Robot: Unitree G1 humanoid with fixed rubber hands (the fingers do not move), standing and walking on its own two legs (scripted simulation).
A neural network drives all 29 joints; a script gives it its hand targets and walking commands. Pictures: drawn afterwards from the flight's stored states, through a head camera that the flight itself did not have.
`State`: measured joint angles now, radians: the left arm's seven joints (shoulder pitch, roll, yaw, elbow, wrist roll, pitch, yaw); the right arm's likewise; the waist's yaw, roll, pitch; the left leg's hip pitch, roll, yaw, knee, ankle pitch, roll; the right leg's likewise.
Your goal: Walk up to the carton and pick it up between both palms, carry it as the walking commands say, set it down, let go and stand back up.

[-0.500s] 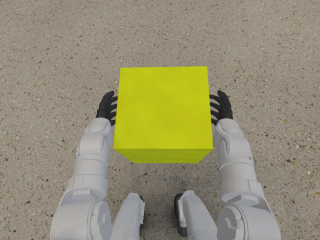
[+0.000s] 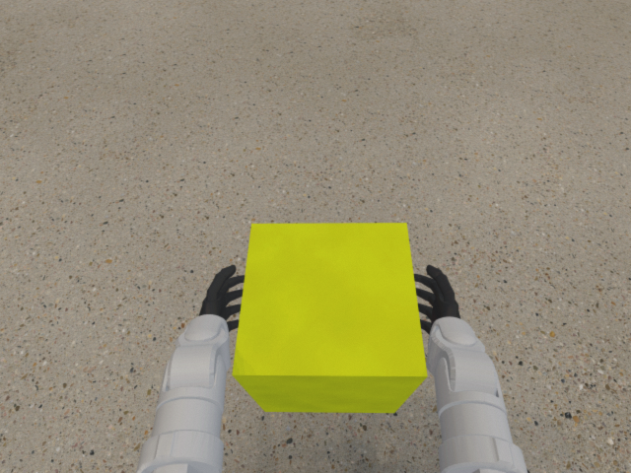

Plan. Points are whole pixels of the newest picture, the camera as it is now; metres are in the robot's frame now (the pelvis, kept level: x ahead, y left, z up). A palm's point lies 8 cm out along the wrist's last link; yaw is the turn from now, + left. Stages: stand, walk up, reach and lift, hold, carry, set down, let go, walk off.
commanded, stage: reach and lift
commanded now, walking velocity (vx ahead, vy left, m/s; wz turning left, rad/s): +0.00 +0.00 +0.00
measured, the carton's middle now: (329, 326) +0.34 +0.00 -0.08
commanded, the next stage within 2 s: hold in 1.54 s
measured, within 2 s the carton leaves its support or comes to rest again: neither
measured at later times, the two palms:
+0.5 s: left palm (203, 317) +0.30 +0.15 +0.05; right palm (463, 315) +0.30 -0.15 +0.06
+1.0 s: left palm (200, 320) +0.29 +0.15 +0.04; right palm (458, 310) +0.31 -0.15 +0.05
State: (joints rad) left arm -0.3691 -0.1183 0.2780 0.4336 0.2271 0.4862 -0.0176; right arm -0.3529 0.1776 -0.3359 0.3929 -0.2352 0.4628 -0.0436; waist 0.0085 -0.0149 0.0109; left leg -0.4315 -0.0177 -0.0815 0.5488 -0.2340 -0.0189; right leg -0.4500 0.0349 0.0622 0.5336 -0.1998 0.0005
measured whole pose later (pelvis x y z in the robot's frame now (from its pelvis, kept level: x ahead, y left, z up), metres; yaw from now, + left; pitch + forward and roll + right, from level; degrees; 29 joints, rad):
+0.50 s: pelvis +0.00 +0.00 +0.01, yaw +1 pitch -5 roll +0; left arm -0.29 -0.12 0.22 0.31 0.21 0.70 0.00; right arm -0.32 0.17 -0.27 0.30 -0.26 0.70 -0.03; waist -0.02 -0.01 0.01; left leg -0.12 -0.02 -0.09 0.42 -0.21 -0.01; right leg -0.14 0.02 0.06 0.42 -0.19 0.00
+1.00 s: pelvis +0.00 +0.00 +0.01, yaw +0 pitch -6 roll +0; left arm -0.33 -0.11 0.24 0.34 0.21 0.73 0.01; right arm -0.37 0.15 -0.27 0.35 -0.26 0.71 -0.03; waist 0.01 -0.01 0.03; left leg -0.13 -0.02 -0.09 0.44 -0.21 -0.02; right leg -0.15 0.03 0.06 0.44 -0.19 -0.01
